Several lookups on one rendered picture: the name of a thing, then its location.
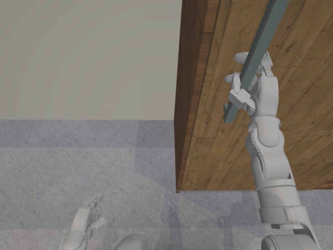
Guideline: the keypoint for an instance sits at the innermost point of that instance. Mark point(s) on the robot right upper arm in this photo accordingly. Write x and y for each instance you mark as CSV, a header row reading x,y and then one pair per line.
x,y
288,242

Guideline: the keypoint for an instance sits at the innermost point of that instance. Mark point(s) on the robot left thigh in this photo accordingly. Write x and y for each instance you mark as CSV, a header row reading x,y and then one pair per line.
x,y
134,242

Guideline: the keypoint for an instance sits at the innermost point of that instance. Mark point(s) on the robot right forearm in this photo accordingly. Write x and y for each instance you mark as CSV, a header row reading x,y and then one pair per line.
x,y
274,182

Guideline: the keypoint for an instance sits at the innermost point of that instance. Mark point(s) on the right robot hand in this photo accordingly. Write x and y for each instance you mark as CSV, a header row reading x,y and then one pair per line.
x,y
263,89

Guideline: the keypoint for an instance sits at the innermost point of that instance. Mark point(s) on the robot left forearm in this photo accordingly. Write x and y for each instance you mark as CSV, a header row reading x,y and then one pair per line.
x,y
74,240

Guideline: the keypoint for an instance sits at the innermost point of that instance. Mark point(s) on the left robot hand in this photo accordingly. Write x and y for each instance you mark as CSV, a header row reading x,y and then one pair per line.
x,y
93,224

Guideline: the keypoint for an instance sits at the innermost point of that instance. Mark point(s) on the handle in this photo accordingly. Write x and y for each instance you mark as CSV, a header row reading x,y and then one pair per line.
x,y
269,23

